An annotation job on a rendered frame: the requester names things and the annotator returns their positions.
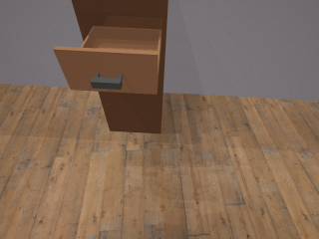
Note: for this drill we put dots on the handle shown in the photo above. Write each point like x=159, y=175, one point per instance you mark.
x=98, y=82

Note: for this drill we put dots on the cabinet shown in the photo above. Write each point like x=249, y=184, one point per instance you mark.
x=128, y=112

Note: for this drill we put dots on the drawer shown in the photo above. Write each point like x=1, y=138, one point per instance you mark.
x=111, y=51

